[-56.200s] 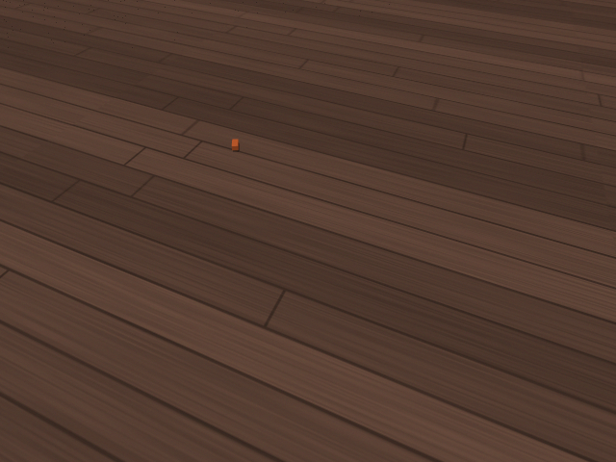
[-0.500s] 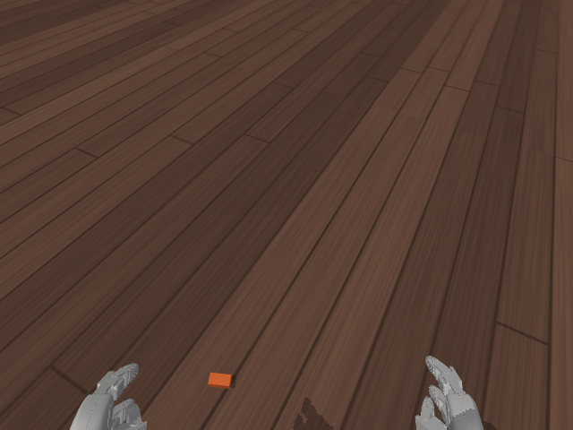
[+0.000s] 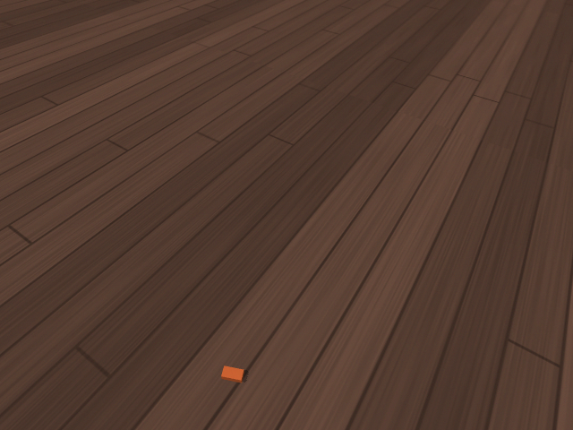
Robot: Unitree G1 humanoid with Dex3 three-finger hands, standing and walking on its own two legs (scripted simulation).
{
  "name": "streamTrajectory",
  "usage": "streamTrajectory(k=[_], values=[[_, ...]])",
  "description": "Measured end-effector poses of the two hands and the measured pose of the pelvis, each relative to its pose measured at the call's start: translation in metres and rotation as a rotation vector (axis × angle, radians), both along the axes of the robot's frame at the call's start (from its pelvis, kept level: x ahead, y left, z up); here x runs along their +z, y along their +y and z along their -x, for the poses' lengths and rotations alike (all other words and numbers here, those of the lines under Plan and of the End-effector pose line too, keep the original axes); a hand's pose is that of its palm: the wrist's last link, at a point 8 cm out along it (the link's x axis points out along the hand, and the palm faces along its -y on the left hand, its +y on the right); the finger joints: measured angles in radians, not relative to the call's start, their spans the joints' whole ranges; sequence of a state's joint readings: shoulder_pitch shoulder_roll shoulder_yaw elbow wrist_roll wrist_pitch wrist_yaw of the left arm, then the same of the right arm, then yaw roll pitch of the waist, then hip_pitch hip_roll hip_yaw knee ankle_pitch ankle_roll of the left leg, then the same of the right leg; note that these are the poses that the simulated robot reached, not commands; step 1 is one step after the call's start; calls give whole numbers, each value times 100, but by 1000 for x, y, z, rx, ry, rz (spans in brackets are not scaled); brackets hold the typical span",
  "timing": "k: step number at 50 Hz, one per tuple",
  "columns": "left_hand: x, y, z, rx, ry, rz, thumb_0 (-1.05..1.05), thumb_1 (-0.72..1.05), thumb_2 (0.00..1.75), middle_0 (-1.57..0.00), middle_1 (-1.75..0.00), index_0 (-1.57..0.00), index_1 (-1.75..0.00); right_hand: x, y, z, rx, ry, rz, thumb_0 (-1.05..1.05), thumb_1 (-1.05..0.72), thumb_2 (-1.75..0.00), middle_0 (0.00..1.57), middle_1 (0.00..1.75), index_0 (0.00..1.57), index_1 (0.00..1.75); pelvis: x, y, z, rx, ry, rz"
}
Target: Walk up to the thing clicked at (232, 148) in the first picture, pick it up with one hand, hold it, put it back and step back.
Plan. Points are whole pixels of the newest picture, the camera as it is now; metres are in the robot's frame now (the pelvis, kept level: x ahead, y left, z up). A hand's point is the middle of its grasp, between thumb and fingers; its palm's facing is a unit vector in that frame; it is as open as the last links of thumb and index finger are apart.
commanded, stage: stand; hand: left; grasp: from above
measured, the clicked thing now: (232, 374) +0.44 +0.16 -0.75
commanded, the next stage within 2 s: step back in 2.00 s
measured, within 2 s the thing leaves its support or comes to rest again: neither
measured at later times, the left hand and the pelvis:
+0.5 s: hand out of the picture +0.04 +0.24 -0.14, palm faces +0.05 -0.94 -0.35, open 7.4 cm; pelvis +0.00 -0.01 +0.02, yaw +1 degrees
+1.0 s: hand out of the picture +0.08 +0.23 -0.14, palm faces +0.05 -0.94 -0.34, open 7.4 cm; pelvis +0.01 -0.02 +0.02, yaw +1 degrees
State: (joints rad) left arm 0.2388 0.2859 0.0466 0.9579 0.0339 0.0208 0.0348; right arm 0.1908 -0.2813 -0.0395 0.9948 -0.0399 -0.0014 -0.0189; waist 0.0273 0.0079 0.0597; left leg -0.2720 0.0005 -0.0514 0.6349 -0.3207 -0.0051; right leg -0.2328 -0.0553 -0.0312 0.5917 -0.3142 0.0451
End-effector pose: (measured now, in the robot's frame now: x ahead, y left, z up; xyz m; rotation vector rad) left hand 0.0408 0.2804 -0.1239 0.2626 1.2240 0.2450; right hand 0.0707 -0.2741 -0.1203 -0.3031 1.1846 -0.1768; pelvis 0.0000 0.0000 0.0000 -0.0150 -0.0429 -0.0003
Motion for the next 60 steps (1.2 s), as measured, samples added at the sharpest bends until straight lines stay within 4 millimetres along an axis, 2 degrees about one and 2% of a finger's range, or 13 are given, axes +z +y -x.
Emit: streamTrajectory(k=[5,10,25,35,49,60], values=[[3,-2,11,17,35,6,1,90,90,-20,-30,-20,-30,3,5,-2,-1,6,-16,1,-91,-89,20,30,20,30,7,0,1,7,-17,1],[8,-1,14,24,41,1,1,90,90,-20,-30,-20,-30,5,4,-4,0,7,-22,1,-91,-89,21,30,20,30,11,-2,2,11,-30,-2],[18,-1,13,24,60,-22,0,90,90,-20,-30,-20,-30,7,-19,9,-18,59,-11,1,-91,-89,20,30,20,30,16,-13,3,16,-34,-6],[18,-8,0,26,63,-13,0,90,90,-20,-30,-20,-30,8,-28,12,-19,98,-1,1,-91,-89,20,30,20,30,18,-19,-3,17,-25,-5],[21,-10,-26,20,22,-6,0,90,90,-20,-30,-20,-30,12,-29,-10,0,63,7,1,-91,-89,20,30,20,30,19,-20,-11,15,-21,-7],[24,-7,-27,18,19,-15,0,90,90,-20,-30,-20,-30,13,-30,-19,12,45,2,1,-91,-89,20,30,20,30,20,-21,-12,17,-19,-7]])
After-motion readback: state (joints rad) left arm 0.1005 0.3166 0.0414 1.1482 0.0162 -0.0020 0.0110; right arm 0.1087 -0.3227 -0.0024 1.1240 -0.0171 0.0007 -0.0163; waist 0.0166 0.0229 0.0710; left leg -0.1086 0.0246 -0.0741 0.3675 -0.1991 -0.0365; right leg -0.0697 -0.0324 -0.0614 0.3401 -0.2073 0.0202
